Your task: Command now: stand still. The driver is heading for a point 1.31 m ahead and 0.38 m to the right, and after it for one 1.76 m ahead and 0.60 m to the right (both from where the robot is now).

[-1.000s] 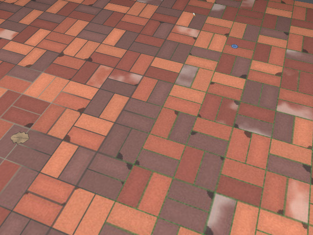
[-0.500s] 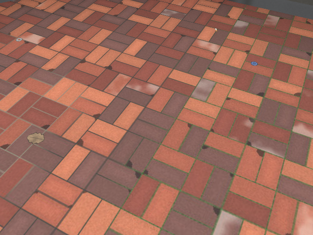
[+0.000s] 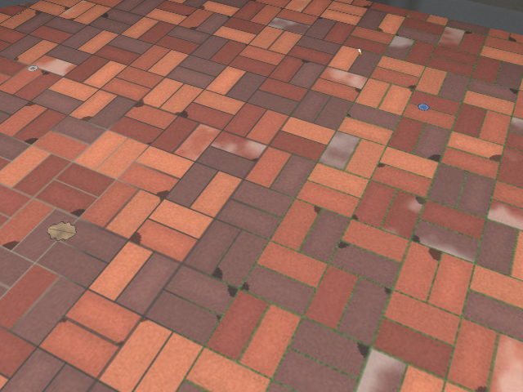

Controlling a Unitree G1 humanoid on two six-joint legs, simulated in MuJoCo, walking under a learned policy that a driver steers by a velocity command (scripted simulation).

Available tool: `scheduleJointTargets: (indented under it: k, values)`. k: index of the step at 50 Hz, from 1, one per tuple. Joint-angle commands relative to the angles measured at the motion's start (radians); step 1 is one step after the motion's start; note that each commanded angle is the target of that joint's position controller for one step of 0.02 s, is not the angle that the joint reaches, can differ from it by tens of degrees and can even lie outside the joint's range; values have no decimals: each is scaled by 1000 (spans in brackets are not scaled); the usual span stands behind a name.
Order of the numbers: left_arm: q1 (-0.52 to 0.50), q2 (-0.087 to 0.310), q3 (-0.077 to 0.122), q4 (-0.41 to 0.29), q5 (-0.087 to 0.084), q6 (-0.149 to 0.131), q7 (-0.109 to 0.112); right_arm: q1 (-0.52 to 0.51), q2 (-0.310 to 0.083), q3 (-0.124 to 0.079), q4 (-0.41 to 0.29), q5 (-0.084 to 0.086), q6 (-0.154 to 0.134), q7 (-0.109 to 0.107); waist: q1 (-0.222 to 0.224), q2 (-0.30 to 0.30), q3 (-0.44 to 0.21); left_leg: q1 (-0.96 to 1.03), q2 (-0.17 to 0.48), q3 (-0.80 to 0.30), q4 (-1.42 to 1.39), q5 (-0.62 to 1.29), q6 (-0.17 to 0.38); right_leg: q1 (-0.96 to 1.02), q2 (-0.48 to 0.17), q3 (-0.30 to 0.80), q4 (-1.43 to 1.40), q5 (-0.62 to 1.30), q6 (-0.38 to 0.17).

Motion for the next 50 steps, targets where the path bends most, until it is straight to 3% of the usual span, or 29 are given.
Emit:
scheduleJointTargets:
  k: [1,8,10,11,12,13,14,15,17,20,21,22,23,24,25,26,27,29,32,36,39,42,44,45,46,47,48,49,50]
  values:
    - [27,94,13,-6,0,-8,4,34,-95,-13,-5,0,-7,-4,0,9,19,-88,104,-84,-69,115,32,25,-108,104,-56,70,-23]
    - [44,73,5,31,0,-9,8,60,-73,-9,23,0,-8,-6,-1,8,24,-97,102,-80,-66,109,33,13,-108,103,-54,63,-22]
    - [57,109,22,27,4,-1,3,95,-111,-27,19,-5,1,-2,-10,18,-6,-120,60,-84,-46,-361,74,-27,-51,81,-2,-395,-52]
    - [36,126,30,8,12,4,-6,105,-133,-37,8,-13,7,6,-20,27,59,-171,79,-141,-58,-570,108,-128,-51,108,22,-573,-71]
    - [-4,87,23,-20,18,1,-16,108,-138,-44,-4,-14,5,10,-36,66,119,-172,127,-224,-84,-644,144,-213,-41,92,76,-563,-67]
    - [-95,53,15,-65,13,-8,-21,151,-120,-46,-3,-3,-1,10,-73,101,149,-113,185,-310,-161,-637,175,-329,-29,48,157,-423,-47]
    - [-139,19,9,-97,14,-22,-29,170,-151,-63,6,-4,-10,10,-81,189,148,-46,282,-416,-249,-597,210,-387,-13,-53,274,-208,-22]
    - [-164,62,20,-114,23,-35,-33,165,-162,-75,-2,-13,-22,14,-89,181,129,-28,347,-473,-291,-521,238,-430,-57,-43,380,-170,-16]
    - [-135,99,37,-131,18,-58,-46,86,-164,-86,-40,-10,-47,20,-33,117,75,-21,328,-396,-277,-394,217,-411,-93,-14,407,-166,-19]
    - [21,63,43,-107,0,-71,-56,-30,-173,-98,-82,7,-65,24,71,150,63,-267,218,-188,-224,-353,164,-34,-51,-102,179,-169,-43]
    - [130,59,50,-68,-2,-71,-49,-50,-167,-102,-89,5,-64,25,120,95,75,-386,181,-144,-137,-372,162,137,-11,-157,98,-122,-38]
    - [263,82,64,-20,0,-76,-36,-67,-144,-98,-103,-8,-69,27,169,-15,55,-520,127,-97,37,-329,152,327,2,-144,66,-158,-34]
    - [412,153,82,8,24,-91,-22,-106,-71,-80,-140,-17,-83,34,227,-255,-6,-644,19,41,445,-226,119,449,-215,180,-81,-409,-62]
    - [415,199,83,5,31,-93,-22,-116,-6,-64,-202,-13,-98,48,162,-344,-17,-843,-45,36,681,-235,113,429,-420,676,-269,-723,-153]
    - [282,176,78,-27,29,-89,-20,-143,-44,-67,-221,-28,-100,60,92,-196,55,-896,59,-17,805,-124,123,303,-469,731,-295,-792,-198]
    - [175,146,71,-70,24,-98,-28,-169,-80,-74,-225,-29,-101,75,50,-63,75,-876,117,-14,822,-7,110,229,-422,605,-263,-669,-186]
    - [142,139,69,-84,19,-107,-33,-137,-86,-78,-211,-34,-102,87,22,-22,39,-805,140,-6,789,41,89,189,-362,481,-267,-561,-167]
    - [155,110,58,-79,14,-124,-28,-114,-83,-79,-202,-48,-84,103,-1,-51,31,-734,154,36,760,92,49,136,-284,334,-315,-420,-143]
    - [246,94,54,-47,8,-137,-30,-215,-72,-72,-248,-37,-58,105,18,-45,93,-803,151,92,708,161,27,144,-236,216,-350,-237,-150]
    - [297,79,47,-42,4,-147,-31,-399,-52,-56,-333,-27,-57,109,50,-44,141,-735,124,161,455,250,17,122,-207,96,-405,17,-159]
    - [318,95,46,-29,1,-153,-21,-465,-46,-46,-376,-20,-58,109,53,-59,152,-633,102,204,299,281,58,189,-236,33,-448,284,-157]
    - [313,136,50,-19,6,-149,-20,-400,-75,-52,-381,-18,-62,87,1,-108,57,-445,8,259,237,178,121,306,-255,-47,-258,960,-131]
    - [299,190,65,-12,25,-127,-5,-112,-146,-82,-311,-16,-68,61,-136,-164,-113,-150,-55,240,244,47,159,313,-278,-62,110,1234,-113]
    - [256,203,71,-22,25,-116,-2,111,-185,-103,-243,-19,-71,46,-245,-145,-208,108,-24,203,180,51,179,188,-249,-82,392,1101,-101]
    - [302,86,46,-54,7,-116,-19,231,-272,-130,-222,-54,-79,31,-217,5,-319,424,221,-103,153,-318,218,-154,-160,-69,764,583,-95]
    - [347,0,31,-80,-30,-135,-35,227,-287,-140,-222,-54,-81,50,-136,225,-449,555,454,-692,-60,-666,271,-437,10,35,1073,-218,-84]
    - [225,107,57,-110,-31,-137,-25,123,-240,-135,-223,-43,-82,61,-121,114,-300,426,412,-677,-154,-658,234,-546,-47,95,1115,-134,-120]
    - [148,110,59,-132,-29,-136,-25,55,-168,-118,-223,-39,-96,61,-95,30,-154,256,406,-486,-153,-476,215,-558,-102,71,1078,-48,-121]
    - [134,84,54,-129,-22,-130,-31,29,-116,-106,-213,-41,-108,60,-61,-33,-74,104,376,-358,-184,-329,186,-512,-140,68,1016,-22,-126]
Velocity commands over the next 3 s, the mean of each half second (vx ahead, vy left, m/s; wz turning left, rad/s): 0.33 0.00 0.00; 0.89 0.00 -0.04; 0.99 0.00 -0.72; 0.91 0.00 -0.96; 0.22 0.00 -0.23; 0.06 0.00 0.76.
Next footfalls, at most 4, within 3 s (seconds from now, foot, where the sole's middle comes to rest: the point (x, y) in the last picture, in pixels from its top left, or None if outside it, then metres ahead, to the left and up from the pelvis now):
0.90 left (253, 386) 0.54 0.06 -0.78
1.38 right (311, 254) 0.95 -0.11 -0.78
1.78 left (313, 153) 1.41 -0.15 -0.78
2.18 right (408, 146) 1.46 -0.51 -0.78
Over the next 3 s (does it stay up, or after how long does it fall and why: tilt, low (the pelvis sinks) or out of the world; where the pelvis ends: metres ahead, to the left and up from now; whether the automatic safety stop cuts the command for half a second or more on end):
stays up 1.50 -0.36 0.00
